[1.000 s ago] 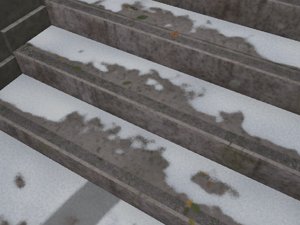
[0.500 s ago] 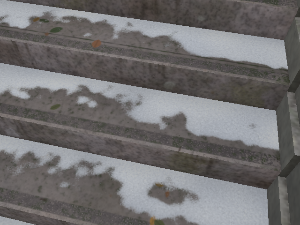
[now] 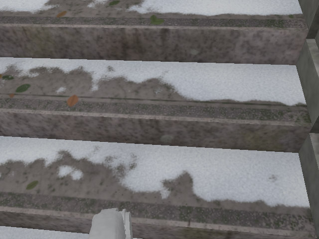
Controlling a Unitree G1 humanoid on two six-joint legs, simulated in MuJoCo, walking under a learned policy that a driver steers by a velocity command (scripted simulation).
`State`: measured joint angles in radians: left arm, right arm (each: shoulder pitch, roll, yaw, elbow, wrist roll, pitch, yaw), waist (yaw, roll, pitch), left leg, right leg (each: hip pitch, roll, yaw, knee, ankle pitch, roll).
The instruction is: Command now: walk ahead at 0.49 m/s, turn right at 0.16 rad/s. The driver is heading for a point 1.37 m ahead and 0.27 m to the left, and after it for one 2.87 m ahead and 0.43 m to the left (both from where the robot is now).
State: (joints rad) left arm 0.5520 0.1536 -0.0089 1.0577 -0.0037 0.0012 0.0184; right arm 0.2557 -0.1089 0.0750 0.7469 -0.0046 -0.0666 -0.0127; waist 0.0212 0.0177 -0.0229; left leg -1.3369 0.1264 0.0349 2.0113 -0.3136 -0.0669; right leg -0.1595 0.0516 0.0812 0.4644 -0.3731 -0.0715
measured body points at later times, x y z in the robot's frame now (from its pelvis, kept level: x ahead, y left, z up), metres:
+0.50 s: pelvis +0.28 +0.06 +0.16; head +0.28 +0.07 +0.61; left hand +0.47 +0.22 +0.05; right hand +0.21 -0.13 +0.00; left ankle +0.22 +0.13 -0.58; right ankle +0.41 -0.08 -0.27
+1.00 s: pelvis +0.58 +0.04 +0.30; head +0.58 +0.05 +0.75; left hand +0.45 +0.20 +0.14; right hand +0.78 -0.12 +0.19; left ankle +0.67 +0.18 -0.13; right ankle +0.52 -0.06 -0.43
